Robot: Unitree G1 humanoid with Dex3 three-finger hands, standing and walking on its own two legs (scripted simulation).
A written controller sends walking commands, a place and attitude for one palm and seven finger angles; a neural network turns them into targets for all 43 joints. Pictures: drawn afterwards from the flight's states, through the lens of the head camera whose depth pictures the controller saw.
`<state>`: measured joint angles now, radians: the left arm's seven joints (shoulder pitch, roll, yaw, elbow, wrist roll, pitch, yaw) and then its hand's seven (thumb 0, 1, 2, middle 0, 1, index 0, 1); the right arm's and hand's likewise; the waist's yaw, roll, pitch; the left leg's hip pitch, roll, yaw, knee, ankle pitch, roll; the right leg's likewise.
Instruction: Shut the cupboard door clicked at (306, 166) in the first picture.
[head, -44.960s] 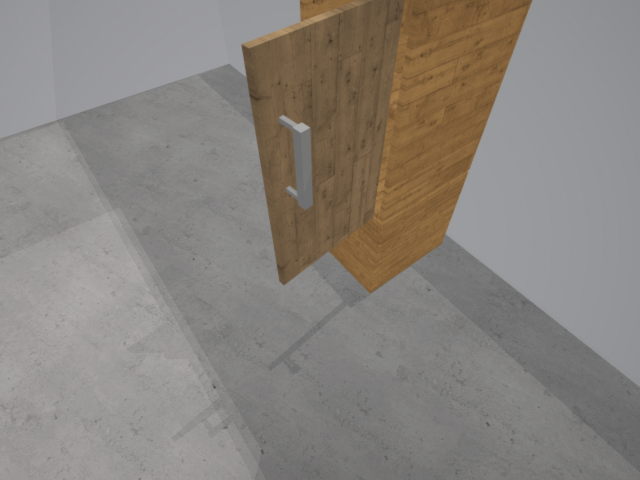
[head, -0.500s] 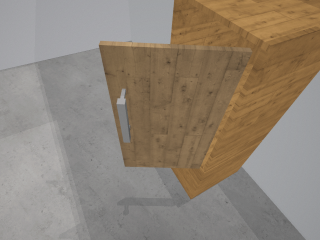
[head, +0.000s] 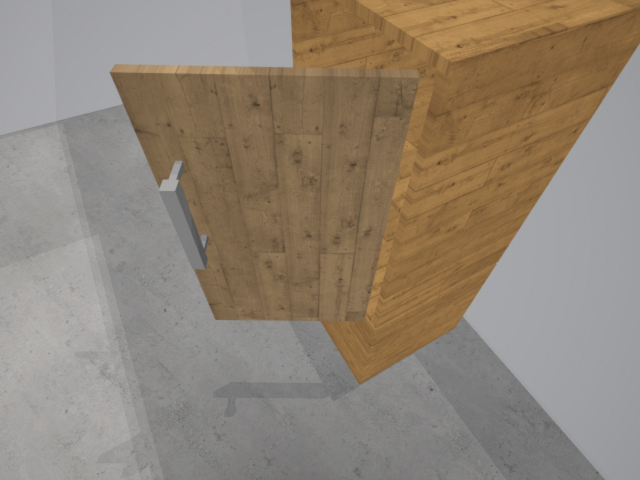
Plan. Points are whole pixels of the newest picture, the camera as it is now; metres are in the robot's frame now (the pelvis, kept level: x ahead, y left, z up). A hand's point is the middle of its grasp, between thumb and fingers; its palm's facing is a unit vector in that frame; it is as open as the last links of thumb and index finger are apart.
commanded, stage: come to a stop and stand still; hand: left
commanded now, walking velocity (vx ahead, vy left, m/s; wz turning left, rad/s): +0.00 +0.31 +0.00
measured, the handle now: (189, 218) +0.45 +0.22 +0.04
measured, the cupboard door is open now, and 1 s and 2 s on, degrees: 60 60 60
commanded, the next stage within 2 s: look again from close up in 1.12 s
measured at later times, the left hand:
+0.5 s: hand out of the picture +0.04 +0.23 -0.17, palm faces +0.02 -0.96 -0.29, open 7.4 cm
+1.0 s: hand out of the picture +0.04 +0.18 -0.16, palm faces -0.03 -0.98 -0.21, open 7.3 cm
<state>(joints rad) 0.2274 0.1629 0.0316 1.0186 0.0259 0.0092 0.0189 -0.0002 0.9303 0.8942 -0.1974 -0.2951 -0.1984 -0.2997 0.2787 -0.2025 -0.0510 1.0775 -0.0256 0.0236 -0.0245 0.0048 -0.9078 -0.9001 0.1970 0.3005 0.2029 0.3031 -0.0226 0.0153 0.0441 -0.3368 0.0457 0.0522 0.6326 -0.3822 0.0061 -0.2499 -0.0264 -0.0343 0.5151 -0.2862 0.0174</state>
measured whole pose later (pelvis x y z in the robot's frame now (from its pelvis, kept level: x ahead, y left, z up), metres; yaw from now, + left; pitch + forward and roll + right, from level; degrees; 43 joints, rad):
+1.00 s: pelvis +0.01 +0.00 +0.01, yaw -1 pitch -1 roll +1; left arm 0.23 0.17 -0.02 1.08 0.01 0.00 0.02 0.00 0.91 0.89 -0.20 -0.30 -0.20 -0.30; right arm 0.27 -0.19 0.01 1.09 -0.01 -0.02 -0.02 0.01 -0.91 -0.90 0.20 0.30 0.20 0.30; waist -0.01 0.00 0.05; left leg -0.19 -0.02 0.08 0.43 -0.24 0.03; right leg -0.18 -0.05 -0.01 0.47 -0.28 0.03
